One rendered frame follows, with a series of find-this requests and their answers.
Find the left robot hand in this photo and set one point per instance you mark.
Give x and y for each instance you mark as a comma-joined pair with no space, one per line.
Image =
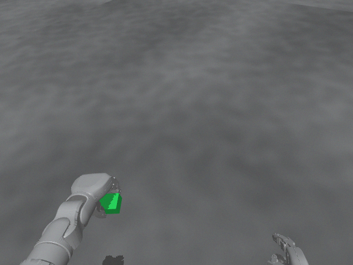
97,185

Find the right robot hand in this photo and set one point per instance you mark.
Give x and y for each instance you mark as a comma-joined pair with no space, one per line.
294,255

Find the left robot arm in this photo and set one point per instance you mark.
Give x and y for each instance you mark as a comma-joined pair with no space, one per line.
64,233

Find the small box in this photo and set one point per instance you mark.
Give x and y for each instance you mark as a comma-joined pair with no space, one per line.
111,203

